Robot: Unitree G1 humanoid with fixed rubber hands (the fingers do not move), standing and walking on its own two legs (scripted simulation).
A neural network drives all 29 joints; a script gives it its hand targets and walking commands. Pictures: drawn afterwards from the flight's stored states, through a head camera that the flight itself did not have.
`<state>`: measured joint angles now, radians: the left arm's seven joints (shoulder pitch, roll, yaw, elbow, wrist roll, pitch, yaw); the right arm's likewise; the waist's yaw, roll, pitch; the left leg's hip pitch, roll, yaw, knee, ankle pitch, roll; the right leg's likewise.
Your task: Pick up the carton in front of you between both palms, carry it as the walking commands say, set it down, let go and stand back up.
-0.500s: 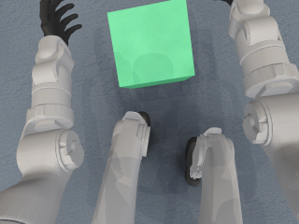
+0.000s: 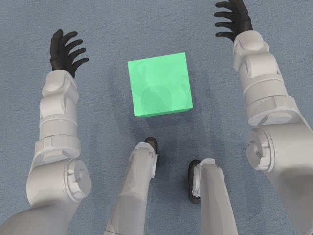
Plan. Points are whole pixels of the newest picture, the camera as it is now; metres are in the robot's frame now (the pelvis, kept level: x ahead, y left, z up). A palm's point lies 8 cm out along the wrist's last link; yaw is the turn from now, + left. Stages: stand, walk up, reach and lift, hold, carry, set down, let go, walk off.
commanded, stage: let go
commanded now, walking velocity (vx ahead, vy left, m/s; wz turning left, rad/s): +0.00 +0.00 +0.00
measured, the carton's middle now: (161, 90) +0.47 +0.11 -0.48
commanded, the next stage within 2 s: stand in 1.44 s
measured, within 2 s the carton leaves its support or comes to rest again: neither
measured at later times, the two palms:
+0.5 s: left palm (22, 113) +0.32 +0.29 +0.03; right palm (286, 100) +0.40 -0.12 +0.02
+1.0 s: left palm (23, 175) +0.25 +0.22 +0.10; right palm out of the picture +0.29 -0.24 +0.10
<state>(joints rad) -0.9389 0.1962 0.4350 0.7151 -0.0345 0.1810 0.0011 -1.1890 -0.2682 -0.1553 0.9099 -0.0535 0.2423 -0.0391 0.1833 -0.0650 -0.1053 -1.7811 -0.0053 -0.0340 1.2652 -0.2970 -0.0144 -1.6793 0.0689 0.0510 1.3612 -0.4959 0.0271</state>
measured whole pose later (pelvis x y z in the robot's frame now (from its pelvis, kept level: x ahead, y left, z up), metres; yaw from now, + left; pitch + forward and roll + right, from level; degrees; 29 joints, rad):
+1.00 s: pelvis +0.10 -0.02 +0.17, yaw +3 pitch +2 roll +1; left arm 0.23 0.22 0.03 0.43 -0.02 0.05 -0.07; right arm 0.18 -0.19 -0.05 0.47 -0.02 0.04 0.02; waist 0.02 -0.02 0.05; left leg -0.27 -0.02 -0.05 0.42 -0.19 -0.03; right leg -0.15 0.02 0.06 0.46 -0.34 -0.02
